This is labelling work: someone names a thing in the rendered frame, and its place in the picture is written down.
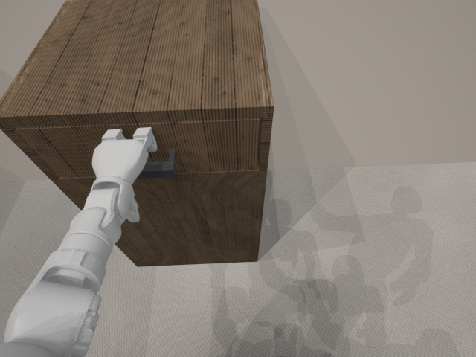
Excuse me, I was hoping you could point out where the left robot hand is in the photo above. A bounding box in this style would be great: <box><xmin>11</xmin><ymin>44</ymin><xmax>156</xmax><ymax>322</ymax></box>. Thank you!
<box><xmin>92</xmin><ymin>127</ymin><xmax>157</xmax><ymax>222</ymax></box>

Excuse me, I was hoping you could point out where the drawer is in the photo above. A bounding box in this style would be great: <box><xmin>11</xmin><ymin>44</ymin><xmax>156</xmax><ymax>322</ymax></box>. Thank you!
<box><xmin>15</xmin><ymin>118</ymin><xmax>260</xmax><ymax>178</ymax></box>

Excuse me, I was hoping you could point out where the handle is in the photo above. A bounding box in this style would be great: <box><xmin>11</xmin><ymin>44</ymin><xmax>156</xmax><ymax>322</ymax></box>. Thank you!
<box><xmin>137</xmin><ymin>149</ymin><xmax>176</xmax><ymax>179</ymax></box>

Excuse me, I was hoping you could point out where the cabinet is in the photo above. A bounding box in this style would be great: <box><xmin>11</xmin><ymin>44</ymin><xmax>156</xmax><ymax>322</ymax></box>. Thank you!
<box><xmin>0</xmin><ymin>0</ymin><xmax>274</xmax><ymax>267</ymax></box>

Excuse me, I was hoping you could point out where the robot left forearm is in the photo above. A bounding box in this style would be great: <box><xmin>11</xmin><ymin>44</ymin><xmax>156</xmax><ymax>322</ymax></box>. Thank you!
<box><xmin>4</xmin><ymin>176</ymin><xmax>133</xmax><ymax>343</ymax></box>

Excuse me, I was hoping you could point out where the robot left upper arm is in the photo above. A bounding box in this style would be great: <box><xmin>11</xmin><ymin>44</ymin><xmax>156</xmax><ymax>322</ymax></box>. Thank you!
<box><xmin>0</xmin><ymin>280</ymin><xmax>102</xmax><ymax>357</ymax></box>

